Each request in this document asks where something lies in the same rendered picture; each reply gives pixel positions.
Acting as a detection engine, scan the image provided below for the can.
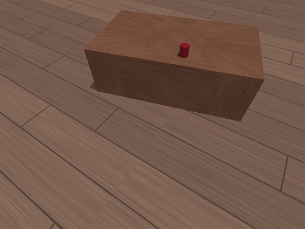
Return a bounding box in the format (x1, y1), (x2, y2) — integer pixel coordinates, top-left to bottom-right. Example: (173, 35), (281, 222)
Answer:
(179, 43), (190, 58)

